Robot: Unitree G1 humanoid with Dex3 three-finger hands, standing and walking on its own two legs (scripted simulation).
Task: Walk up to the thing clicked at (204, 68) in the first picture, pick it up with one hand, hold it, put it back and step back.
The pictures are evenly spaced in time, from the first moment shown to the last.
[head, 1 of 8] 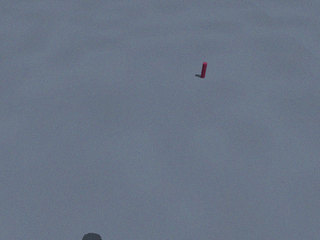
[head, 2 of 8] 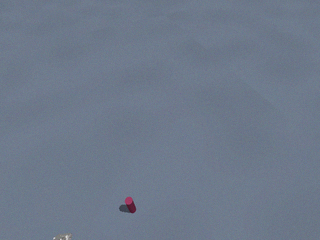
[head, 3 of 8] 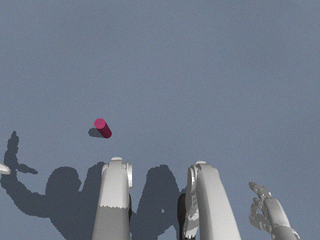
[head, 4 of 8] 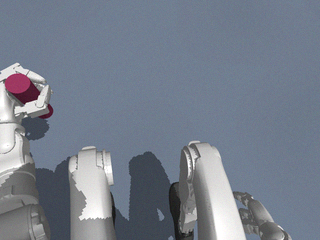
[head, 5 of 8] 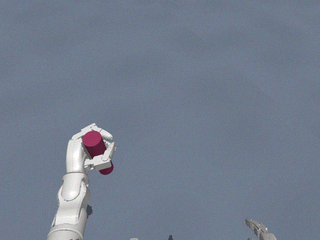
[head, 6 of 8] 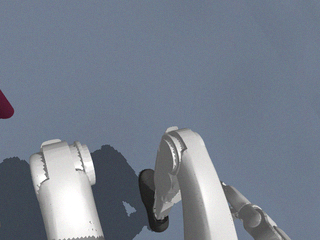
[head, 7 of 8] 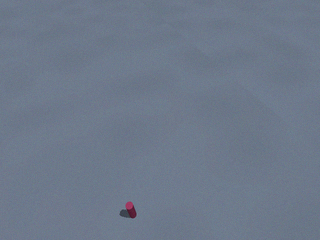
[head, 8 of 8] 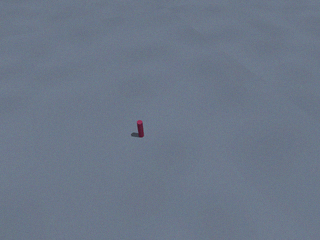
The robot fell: no
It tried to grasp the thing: yes
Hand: left
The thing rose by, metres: 0.68
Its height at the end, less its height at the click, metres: +0.00
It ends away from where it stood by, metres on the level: 0.01
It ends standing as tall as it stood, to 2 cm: yes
